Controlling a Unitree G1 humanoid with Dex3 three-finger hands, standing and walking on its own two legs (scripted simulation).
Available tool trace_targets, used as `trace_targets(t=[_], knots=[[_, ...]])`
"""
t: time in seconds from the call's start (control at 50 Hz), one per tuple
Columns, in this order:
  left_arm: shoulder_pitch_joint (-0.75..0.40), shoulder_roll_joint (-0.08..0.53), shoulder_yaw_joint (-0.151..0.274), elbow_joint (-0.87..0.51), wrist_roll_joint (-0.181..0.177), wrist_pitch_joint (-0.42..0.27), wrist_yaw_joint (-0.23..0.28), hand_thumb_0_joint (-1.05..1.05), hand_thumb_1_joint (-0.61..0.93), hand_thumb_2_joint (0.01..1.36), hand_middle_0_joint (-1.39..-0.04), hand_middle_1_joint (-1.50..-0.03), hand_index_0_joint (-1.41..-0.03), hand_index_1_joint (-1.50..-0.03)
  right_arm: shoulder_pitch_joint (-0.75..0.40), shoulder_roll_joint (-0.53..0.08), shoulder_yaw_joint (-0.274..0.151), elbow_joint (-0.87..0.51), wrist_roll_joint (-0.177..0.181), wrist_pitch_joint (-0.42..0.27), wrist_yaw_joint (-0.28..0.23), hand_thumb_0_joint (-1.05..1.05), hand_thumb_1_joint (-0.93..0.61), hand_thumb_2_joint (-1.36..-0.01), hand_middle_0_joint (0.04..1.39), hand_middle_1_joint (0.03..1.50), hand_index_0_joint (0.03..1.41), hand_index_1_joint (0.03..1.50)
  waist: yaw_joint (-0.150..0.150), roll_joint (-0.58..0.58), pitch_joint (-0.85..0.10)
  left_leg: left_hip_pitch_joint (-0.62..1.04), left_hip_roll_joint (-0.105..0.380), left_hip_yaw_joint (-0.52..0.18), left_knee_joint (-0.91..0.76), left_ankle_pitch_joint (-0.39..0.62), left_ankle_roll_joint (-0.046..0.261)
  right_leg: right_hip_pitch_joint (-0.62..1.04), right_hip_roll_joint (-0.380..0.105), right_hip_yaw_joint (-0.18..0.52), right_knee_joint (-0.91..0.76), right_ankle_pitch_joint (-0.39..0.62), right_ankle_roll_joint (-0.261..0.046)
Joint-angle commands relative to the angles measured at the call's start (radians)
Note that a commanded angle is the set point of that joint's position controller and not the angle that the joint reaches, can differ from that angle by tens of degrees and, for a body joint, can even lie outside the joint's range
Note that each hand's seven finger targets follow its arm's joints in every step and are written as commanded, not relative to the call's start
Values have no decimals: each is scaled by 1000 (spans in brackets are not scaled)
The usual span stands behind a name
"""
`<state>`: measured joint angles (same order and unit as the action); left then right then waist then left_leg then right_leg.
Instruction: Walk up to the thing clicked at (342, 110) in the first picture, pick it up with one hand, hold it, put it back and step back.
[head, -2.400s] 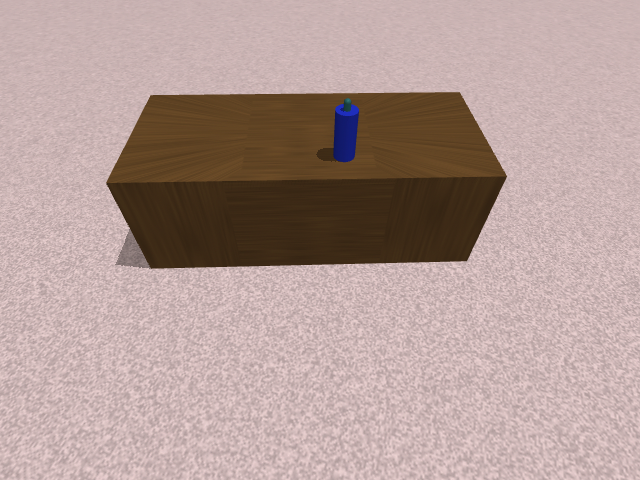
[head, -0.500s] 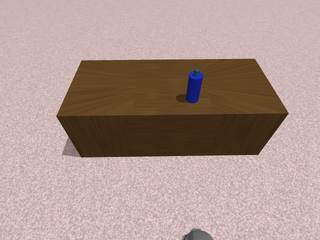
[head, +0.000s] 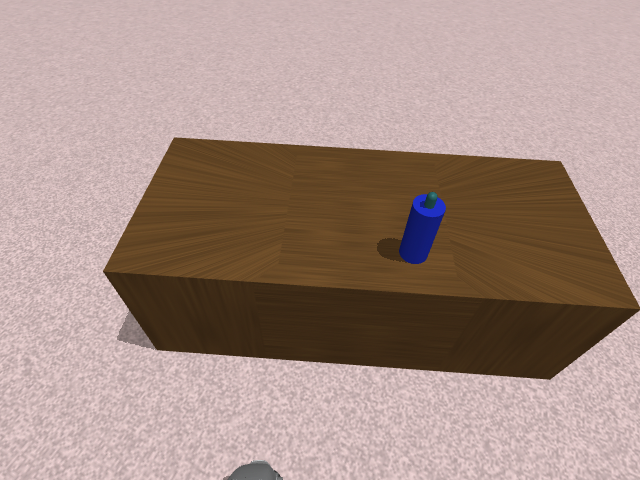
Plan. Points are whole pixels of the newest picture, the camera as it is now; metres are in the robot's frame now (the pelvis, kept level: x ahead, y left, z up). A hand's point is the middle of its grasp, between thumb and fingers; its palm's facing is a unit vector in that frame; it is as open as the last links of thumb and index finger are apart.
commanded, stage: walk up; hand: right
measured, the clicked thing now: (422, 225) +0.70 -0.21 -0.21
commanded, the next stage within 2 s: stand in 1.96 s
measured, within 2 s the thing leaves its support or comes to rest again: neither
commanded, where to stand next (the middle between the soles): +0.28 +0.00 m, yaw -1 degrees
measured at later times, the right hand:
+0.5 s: hand (523, 466) +0.19 -0.28 -0.15, palm faces +0.00 +0.94 -0.35, open 7.4 cm
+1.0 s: hand (504, 406) +0.27 -0.27 -0.14, palm faces -0.03 +0.92 -0.39, open 7.4 cm
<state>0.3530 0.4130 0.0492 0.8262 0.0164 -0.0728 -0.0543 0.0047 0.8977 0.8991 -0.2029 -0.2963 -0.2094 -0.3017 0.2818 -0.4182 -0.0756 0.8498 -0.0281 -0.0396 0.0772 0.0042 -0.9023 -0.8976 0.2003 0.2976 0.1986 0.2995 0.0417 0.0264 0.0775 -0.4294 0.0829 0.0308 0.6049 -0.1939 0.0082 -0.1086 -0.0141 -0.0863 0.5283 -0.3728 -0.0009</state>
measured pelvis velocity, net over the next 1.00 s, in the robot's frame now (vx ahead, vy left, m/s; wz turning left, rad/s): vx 0.20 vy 0.00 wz -0.02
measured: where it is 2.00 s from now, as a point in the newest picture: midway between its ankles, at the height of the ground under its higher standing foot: outside the picture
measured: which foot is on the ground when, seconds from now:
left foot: up 0.00-0.00, down 0.02-0.52, up 0.54-0.82, down 0.84-1.00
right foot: down 0.00-0.06, up 0.08-0.48, down 0.50-1.00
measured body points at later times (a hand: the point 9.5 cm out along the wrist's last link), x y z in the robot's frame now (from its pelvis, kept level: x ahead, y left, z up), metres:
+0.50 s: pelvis +0.16 +0.00 +0.00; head +0.19 -0.02 +0.44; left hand +0.24 +0.32 -0.10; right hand +0.19 -0.32 -0.12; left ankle +0.12 +0.12 -0.73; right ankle +0.25 -0.13 -0.73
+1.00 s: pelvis +0.20 +0.00 +0.00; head +0.22 +0.01 +0.45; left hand +0.30 +0.30 -0.13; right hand +0.27 -0.32 -0.12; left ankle +0.24 +0.13 -0.73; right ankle +0.25 -0.13 -0.73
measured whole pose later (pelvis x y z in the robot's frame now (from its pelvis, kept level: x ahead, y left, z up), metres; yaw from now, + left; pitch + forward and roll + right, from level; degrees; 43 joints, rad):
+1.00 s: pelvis +0.20 +0.00 +0.00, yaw -1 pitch -3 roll +0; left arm 0.15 0.38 0.01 0.97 0.00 0.00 -0.01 0.00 0.90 0.90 -0.20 -0.30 -0.21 -0.30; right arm 0.19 -0.37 -0.01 1.01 -0.01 -0.01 0.01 0.00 -0.90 -0.90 0.20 0.30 0.20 0.30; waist 0.02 -0.03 0.08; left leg -0.28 0.02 0.00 0.61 -0.29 -0.01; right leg -0.30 -0.03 -0.05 0.59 -0.23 0.00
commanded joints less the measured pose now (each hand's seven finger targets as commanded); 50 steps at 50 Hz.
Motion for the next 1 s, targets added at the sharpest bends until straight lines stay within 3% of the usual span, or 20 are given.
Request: trace_targets(t=[0.0,0.02,0.04,0.06,0.16,0.3,0.34,0.42,0.46,0.48,0.5,0.54,0.62,0.72,0.8,0.84,0.86,0.88,0.94,0.98], knots=[[-32,209,54,-98,-3,-18,21,0,900,900,-200,-300,-200,-300,185,-221,-79,-20,-4,-57,-30,0,-900,-900,200,300,200,300,-133,52,-131,463,-31,-13,-82,-49,55,-291,-158,114,175,229,-138],[25,130,29,-99,-13,-15,22,0,900,900,-200,-300,-200,-300,244,-300,-103,-15,-18,-62,-40,0,-900,-900,200,300,200,300,-150,294,-159,538,145,-285,-217,-278,110,-435,-34,20,464,86,-86],[69,140,35,-84,-18,-4,26,0,900,900,-200,-300,-200,-300,203,-332,-104,-58,-4,-65,-45,0,-900,-900,200,300,200,300,-119,265,-123,518,328,-669,-382,-443,186,-575,68,73,592,-141,-56],[59,240,58,-58,-10,6,40,0,900,900,-200,-300,-200,-300,156,-336,-106,-71,22,-61,-42,0,-900,-900,200,300,200,300,-110,159,-95,455,369,-704,-377,-466,258,-551,0,147,666,-174,-65],[88,211,55,2,-22,14,21,0,900,900,-200,-300,-200,-300,56,-223,-52,-86,29,-70,-53,0,-900,-900,200,300,200,300,-34,110,5,215,175,-212,-353,-1,134,-405,-52,166,545,40,-39],[-29,189,55,-34,-4,19,-2,0,900,900,-200,-300,-200,-300,82,-245,-61,-107,21,-63,-49,0,-900,-900,200,300,200,300,-76,134,30,250,173,-153,-399,-132,214,-441,-85,94,309,116,5],[-55,173,50,-37,-2,11,2,0,900,900,-200,-300,-200,-300,84,-240,-56,-107,20,-54,-50,0,-900,-900,200,300,200,300,-74,115,30,254,170,-125,-344,-19,216,-404,-80,75,213,124,-2],[-26,131,42,-11,-4,-5,27,0,900,900,-200,-300,-200,-300,49,-212,-38,-113,25,-33,-59,0,-900,-900,200,300,200,300,-37,82,-14,199,159,-60,-134,412,182,-202,-23,35,60,218,-19],[74,173,54,31,-1,-19,44,0,900,900,-200,-300,-200,-300,22,-156,-16,-126,40,-21,-63,0,-900,-900,200,300,200,300,16,-52,-102,166,69,-4,90,271,115,2,-9,44,-87,357,-39],[97,232,72,28,5,-26,53,0,900,900,-200,-300,-200,-300,67,-107,3,-128,45,-21,-65,0,-900,-900,200,300,200,300,24,-207,-176,103,5,42,266,78,71,96,-123,190,-120,442,-76],[69,282,81,1,4,-25,59,0,900,900,-200,-300,-200,-300,128,-58,24,-123,41,-10,-66,0,-900,-900,200,300,200,300,-6,-315,-186,-37,-94,17,374,-338,32,128,-336,521,-177,414,-151],[-1,300,76,-20,-8,-7,60,0,900,900,-200,-300,-200,-300,111,-181,-14,-78,30,12,-85,0,-900,-900,200,300,200,300,-3,-224,-103,-40,-61,-49,440,-454,30,-10,-382,596,-189,284,-286],[-84,228,44,-19,-7,-2,71,0,900,900,-200,-300,-200,-300,97,-155,-7,-15,37,22,-83,0,-900,-900,200,300,200,300,-36,-211,-75,-5,-44,-79,356,-293,6,-98,-237,315,-159,354,-198],[-138,208,38,-17,2,12,72,0,900,900,-200,-300,-200,-300,49,-127,2,31,28,21,-82,0,-900,-900,200,300,200,300,-30,-218,-109,111,-55,-29,140,-214,-12,-146,-215,221,-104,447,-191],[-210,196,29,-10,-18,41,66,0,900,900,-200,-300,-200,-300,32,-141,-7,69,18,9,-88,0,-900,-900,200,300,200,300,-61,-158,-113,274,-62,-19,-77,20,5,-273,-204,206,-21,293,-132],[-203,140,11,0,-29,48,62,0,900,900,-200,-300,-200,-300,-45,-212,-16,55,5,-2,-91,0,-900,-900,200,300,200,300,-32,14,-109,230,108,-271,-196,37,63,-295,-114,157,41,125,-54],[-183,146,13,33,-35,55,64,0,900,900,-200,-300,-200,-300,-135,-243,-11,44,18,-6,-86,0,-900,-900,200,300,200,300,5,77,-80,81,176,-345,-232,-40,128,-183,-31,98,83,-15,-30],[-174,157,19,71,-27,58,66,0,900,900,-200,-300,-200,-300,-183,-228,-5,53,23,-3,-82,0,-900,-900,200,300,200,300,16,96,-64,-2,175,-319,-229,-89,142,-82,-33,103,91,-37,-37],[-221,169,16,100,-21,46,55,0,900,900,-200,-300,-200,-300,-172,-168,23,85,24,-1,-79,0,-900,-900,200,300,200,300,-7,83,-60,36,58,-194,-207,-81,44,-76,-85,152,-37,114,-52],[-232,168,7,123,-23,44,54,0,900,900,-200,-300,-200,-300,-186,-167,28,104,26,-2,-78,0,-900,-900,200,300,200,300,-14,96,-70,87,54,-196,-216,-89,36,-88,-95,152,-77,130,-53]])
